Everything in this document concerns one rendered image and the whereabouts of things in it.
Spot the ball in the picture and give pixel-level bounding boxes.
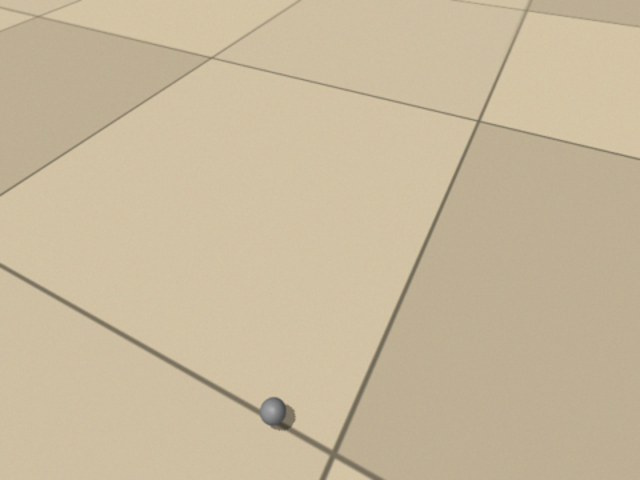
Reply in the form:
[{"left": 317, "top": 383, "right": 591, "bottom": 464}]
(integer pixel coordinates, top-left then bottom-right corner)
[{"left": 260, "top": 397, "right": 286, "bottom": 426}]

